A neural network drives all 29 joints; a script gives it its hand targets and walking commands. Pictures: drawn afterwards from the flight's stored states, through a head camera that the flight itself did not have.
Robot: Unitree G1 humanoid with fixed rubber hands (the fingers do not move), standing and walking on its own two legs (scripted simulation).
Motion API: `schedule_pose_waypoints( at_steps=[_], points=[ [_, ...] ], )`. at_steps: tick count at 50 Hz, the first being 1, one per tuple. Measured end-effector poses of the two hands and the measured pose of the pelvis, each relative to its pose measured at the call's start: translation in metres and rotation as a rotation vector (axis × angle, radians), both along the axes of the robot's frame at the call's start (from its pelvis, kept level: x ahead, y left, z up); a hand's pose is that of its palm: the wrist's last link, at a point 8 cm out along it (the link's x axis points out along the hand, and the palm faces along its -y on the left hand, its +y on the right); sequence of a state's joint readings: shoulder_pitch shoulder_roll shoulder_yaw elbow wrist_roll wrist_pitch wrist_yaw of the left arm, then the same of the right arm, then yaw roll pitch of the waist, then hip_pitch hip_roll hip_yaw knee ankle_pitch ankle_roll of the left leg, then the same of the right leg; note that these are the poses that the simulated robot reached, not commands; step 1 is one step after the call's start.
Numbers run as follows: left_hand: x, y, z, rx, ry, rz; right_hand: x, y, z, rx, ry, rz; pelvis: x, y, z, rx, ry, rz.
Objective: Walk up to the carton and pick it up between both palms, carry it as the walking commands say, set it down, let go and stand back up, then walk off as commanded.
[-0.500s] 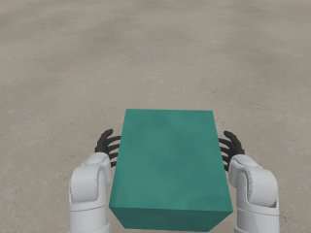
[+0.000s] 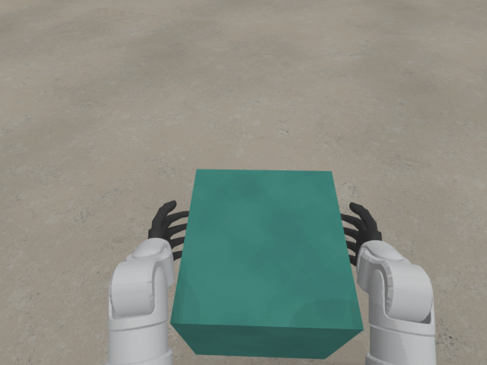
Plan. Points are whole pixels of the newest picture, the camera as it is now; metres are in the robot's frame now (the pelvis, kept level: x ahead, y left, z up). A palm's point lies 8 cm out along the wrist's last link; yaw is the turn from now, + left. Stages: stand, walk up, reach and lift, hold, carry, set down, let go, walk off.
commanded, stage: carry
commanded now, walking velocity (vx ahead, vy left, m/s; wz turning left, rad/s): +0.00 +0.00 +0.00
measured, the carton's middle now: (261, 265) +0.28 +0.00 +0.02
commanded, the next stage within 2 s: hold in 1.90 s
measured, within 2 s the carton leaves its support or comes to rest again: neither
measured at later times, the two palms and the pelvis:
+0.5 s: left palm (156, 247) +0.27 +0.17 +0.08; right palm (357, 249) +0.28 -0.14 +0.08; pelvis +0.01 +0.01 +0.00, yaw +0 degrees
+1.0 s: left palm (157, 249) +0.28 +0.17 +0.07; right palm (356, 251) +0.28 -0.14 +0.08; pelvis +0.01 +0.01 +0.00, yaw +0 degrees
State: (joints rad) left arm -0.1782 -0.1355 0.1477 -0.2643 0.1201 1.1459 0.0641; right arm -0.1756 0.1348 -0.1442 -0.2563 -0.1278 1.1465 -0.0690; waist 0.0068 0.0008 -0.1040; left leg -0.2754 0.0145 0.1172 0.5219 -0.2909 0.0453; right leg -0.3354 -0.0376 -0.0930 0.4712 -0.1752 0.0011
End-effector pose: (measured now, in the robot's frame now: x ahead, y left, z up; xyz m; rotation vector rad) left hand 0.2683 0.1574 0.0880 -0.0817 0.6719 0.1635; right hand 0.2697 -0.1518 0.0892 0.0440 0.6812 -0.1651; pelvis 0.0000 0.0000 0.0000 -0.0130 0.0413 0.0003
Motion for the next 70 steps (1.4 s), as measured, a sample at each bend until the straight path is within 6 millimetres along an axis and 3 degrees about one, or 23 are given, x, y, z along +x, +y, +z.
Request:
schedule_pose_waypoints(
  at_steps=[30, 70],
  points=[
    [0.007, 0.011, -0.010, 0.009, -0.002, -0.003, 0.008, 0.011, -0.010, -0.009, 0.000, 0.007, 0.006, 0.011, -0.001, -0.003, 0.003, 0.003],
    [0.009, 0.008, -0.018, 0.024, -0.017, -0.007, 0.011, 0.008, -0.018, -0.015, -0.015, 0.016, 0.008, 0.007, -0.001, -0.002, 0.009, 0.006]
  ],
)
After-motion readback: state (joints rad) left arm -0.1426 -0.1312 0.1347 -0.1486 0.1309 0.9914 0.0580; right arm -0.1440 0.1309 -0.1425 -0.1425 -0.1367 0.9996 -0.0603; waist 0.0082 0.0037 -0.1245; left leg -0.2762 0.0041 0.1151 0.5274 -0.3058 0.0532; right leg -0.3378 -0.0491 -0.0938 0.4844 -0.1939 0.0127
